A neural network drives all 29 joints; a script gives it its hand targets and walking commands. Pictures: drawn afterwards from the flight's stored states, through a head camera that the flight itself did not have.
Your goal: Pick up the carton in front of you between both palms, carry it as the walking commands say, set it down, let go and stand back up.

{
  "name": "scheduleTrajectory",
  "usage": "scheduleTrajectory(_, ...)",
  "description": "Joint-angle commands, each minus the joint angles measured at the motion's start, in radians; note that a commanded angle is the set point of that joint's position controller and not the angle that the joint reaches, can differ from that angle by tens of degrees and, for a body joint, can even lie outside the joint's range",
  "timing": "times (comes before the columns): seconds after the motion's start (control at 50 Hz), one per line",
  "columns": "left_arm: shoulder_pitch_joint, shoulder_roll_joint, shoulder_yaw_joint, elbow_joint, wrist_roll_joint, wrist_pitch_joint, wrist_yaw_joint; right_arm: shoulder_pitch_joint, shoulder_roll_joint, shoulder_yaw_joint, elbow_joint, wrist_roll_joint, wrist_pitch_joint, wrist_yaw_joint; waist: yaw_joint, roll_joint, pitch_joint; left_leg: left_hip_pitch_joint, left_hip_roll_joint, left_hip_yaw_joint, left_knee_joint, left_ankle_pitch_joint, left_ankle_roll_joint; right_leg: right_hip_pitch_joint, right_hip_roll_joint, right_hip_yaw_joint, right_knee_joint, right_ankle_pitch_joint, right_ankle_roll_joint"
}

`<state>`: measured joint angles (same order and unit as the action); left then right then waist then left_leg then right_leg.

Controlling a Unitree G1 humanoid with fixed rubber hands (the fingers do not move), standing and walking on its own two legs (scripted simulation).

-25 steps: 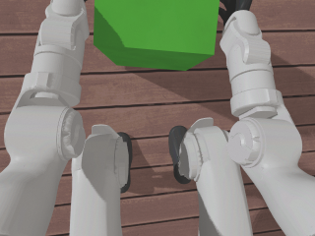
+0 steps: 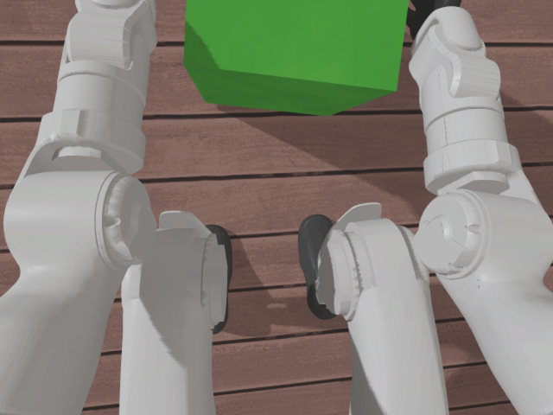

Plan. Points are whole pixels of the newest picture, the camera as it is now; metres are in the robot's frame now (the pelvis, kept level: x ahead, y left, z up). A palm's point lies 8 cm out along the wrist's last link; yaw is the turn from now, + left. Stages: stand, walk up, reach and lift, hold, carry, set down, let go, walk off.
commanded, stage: set down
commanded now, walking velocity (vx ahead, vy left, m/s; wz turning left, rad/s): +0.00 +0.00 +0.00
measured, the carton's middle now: (285, 18) +0.55 -0.02 -0.23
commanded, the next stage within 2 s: let go in 1.72 s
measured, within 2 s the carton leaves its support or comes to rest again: neither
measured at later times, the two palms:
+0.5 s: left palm (134, 3) +0.55 +0.16 -0.19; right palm (426, 32) +0.52 -0.18 -0.17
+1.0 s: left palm out of the picture +0.57 +0.18 -0.07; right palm out of the picture +0.53 -0.19 -0.06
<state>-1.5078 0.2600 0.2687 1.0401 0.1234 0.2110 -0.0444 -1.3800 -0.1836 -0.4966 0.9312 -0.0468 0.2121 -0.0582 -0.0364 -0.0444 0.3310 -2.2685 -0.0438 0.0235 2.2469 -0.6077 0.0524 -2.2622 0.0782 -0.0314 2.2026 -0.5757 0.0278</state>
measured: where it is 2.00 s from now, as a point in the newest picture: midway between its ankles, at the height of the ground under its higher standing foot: (267, 290)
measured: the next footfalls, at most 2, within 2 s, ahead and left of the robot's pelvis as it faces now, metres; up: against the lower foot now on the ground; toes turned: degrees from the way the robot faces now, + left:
none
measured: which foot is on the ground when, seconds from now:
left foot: down 0.00-1.00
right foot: down 0.00-1.00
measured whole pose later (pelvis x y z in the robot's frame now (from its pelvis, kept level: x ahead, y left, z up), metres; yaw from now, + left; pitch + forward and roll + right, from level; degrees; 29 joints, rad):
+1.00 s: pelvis +0.00 -0.01 +0.05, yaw +0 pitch +38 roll -2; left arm -1.43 0.45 0.09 1.12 -0.13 0.15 0.02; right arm -1.27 -0.21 -0.24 0.89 0.16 0.16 -0.19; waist -0.07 -0.01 0.22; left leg -2.14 -0.04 0.00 2.09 -0.61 0.03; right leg -2.14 0.08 -0.03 2.05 -0.57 0.01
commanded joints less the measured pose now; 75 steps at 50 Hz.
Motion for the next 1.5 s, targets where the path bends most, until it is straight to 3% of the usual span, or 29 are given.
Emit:
scheduleTrajectory(0.0, -0.238, -0.708, -0.191, 0.081, 0.000, 0.030, -0.177, -0.415, 0.811, 0.293, 0.030, 0.045, 0.025, 0.231, 0.055, 0.079, -0.723, 0.438, -0.054, -0.062, -0.211, 0.204, 0.003, 0.306, 0.058, -0.002, -0.131, 0.144, -0.008)
scheduleTrajectory(0.22, -0.196, -0.588, -0.115, 0.140, 0.069, 0.052, -0.173, -0.369, 0.683, 0.193, 0.095, -0.012, 0.037, 0.222, 0.061, 0.082, -0.613, 0.425, -0.045, -0.074, -0.224, 0.115, 0.005, 0.265, 0.045, 0.006, -0.126, 0.062, -0.005)
scheduleTrajectory(0.3, -0.185, -0.477, -0.096, 0.134, 0.078, 0.034, -0.150, -0.326, 0.584, 0.149, 0.104, -0.029, 0.023, 0.196, 0.054, 0.075, -0.623, 0.444, -0.039, -0.073, -0.216, 0.128, -0.005, 0.295, 0.036, 0.003, -0.123, 0.076, 0.005)
scheduleTrajectory(0.36, -0.147, -0.190, -0.069, 0.110, 0.075, -0.012, -0.075, -0.218, 0.316, 0.091, 0.104, -0.044, -0.021, 0.118, 0.043, 0.081, -0.671, 0.496, -0.022, -0.070, -0.211, 0.161, -0.026, 0.354, 0.024, -0.003, -0.122, 0.112, 0.020)
scheduleTrajectory(0.4, -0.133, 0.194, -0.043, 0.065, 0.036, -0.068, 0.027, -0.108, -0.059, 0.029, 0.101, -0.039, -0.085, 0.017, 0.011, 0.089, -0.748, 0.562, -0.008, -0.068, -0.208, 0.210, -0.048, 0.397, 0.010, -0.014, -0.123, 0.164, 0.032)
scheduleTrajectory(0.44, -0.272, 0.299, -0.095, 0.010, -0.067, -0.113, 0.089, -0.188, -0.155, 0.087, 0.076, 0.064, -0.136, -0.046, 0.009, 0.113, -0.907, 0.618, 0.004, -0.081, -0.174, 0.315, -0.058, 0.440, 0.000, -0.010, -0.099, 0.269, 0.036)
scheduleTrajectory(0.48, -0.348, 0.309, -0.177, -0.023, -0.180, -0.143, 0.111, -0.259, -0.176, 0.165, 0.054, 0.165, -0.166, -0.065, -0.010, 0.133, -1.007, 0.652, 0.016, -0.107, -0.155, 0.402, -0.056, 0.457, -0.011, 0.004, -0.079, 0.355, 0.028)
scheduleTrajectory(0.54, -0.403, 0.284, -0.304, -0.070, -0.304, -0.163, 0.104, -0.274, -0.206, 0.224, 0.048, 0.243, -0.181, -0.070, -0.065, 0.206, -1.140, 0.794, 0.035, -0.137, -0.129, 0.502, -0.047, 0.404, -0.018, -0.006, -0.059, 0.392, 0.008)
scheduleTrajectory(0.58, -0.381, 0.285, -0.335, -0.042, -0.355, -0.156, 0.096, -0.281, -0.216, 0.257, 0.036, 0.276, -0.181, -0.075, -0.077, 0.216, -1.174, 0.818, 0.042, -0.134, -0.130, 0.500, -0.045, 0.408, -0.025, -0.012, -0.066, 0.385, 0.000)
scheduleTrajectory(0.7, -0.311, 0.330, -0.330, 0.038, -0.394, -0.124, 0.089, -0.222, -0.247, 0.256, -0.013, 0.263, -0.162, -0.113, -0.094, 0.147, -1.298, 0.760, 0.030, -0.088, -0.165, 0.389, -0.045, 0.625, -0.034, -0.018, -0.125, 0.389, 0.002)
scheduleTrajectory(0.74, -0.270, 0.336, -0.316, 0.031, -0.388, -0.110, 0.090, -0.185, -0.234, 0.254, -0.058, 0.249, -0.143, -0.128, -0.090, 0.120, -1.389, 0.752, 0.020, -0.066, -0.189, 0.364, -0.040, 0.736, -0.027, -0.017, -0.154, 0.402, 0.000)
scheduleTrajectory(0.8, -0.239, 0.345, -0.261, -0.017, -0.346, -0.088, 0.090, -0.162, -0.185, 0.260, -0.147, 0.233, -0.109, -0.143, -0.058, 0.094, -1.433, 0.714, 0.004, -0.038, -0.247, 0.320, -0.025, 0.820, -0.011, -0.012, -0.215, 0.389, -0.001)
scheduleTrajectory(0.9, -0.210, 0.368, -0.128, -0.021, -0.231, -0.071, 0.068, -0.143, -0.092, 0.260, -0.157, 0.207, -0.062, -0.128, 0.005, 0.092, -1.209, 0.578, -0.002, -0.019, -0.362, 0.222, -0.009, 0.731, -0.002, 0.007, -0.325, 0.287, 0.002)
scheduleTrajectory(1.04, -0.165, 0.321, -0.101, -0.027, -0.196, -0.079, 0.032, -0.079, -0.097, 0.205, -0.164, 0.152, -0.066, -0.115, -0.042, 0.116, -1.253, 0.654, -0.004, -0.034, -0.471, 0.277, -0.024, 0.715, -0.001, -0.001, -0.439, 0.337, 0.011)
scheduleTrajectory(1.16, -0.165, 0.313, -0.132, -0.127, -0.213, -0.049, 0.025, -0.031, -0.130, 0.172, -0.266, 0.135, -0.047, -0.111, -0.077, 0.181, -1.450, 0.915, -0.015, -0.042, -0.583, 0.400, -0.045, 0.740, 0.004, -0.034, -0.547, 0.380, 0.009)
scheduleTrajectory(1.28, -0.123, 0.297, -0.129, -0.178, -0.198, -0.007, 0.025, 0.020, -0.136, 0.171, -0.326, 0.146, -0.017, -0.086, -0.067, 0.212, -1.478, 1.119, -0.017, -0.057, -0.704, 0.502, -0.056, 0.720, 0.007, -0.048, -0.676, 0.381, 0.010)
scheduleTrajectory(1.38, -0.079, 0.294, -0.083, -0.176, -0.167, -0.018, 0.022, 0.055, -0.108, 0.179, -0.308, 0.146, -0.026, -0.061, -0.047, 0.184, -1.433, 1.138, -0.016, -0.063, -0.800, 0.540, -0.058, 0.776, 0.002, -0.030, -0.770, 0.418, 0.016)
scheduleTrajectory(1.48, -0.035, 0.283, -0.058, -0.147, -0.143, -0.034, 0.005, 0.087, -0.100, 0.161, -0.292, 0.116, -0.037, -0.053, -0.057, 0.150, -1.411, 1.150, -0.017, -0.061, -0.910, 0.537, -0.059, 0.884, -0.003, -0.018, -0.879, 0.455, 0.026)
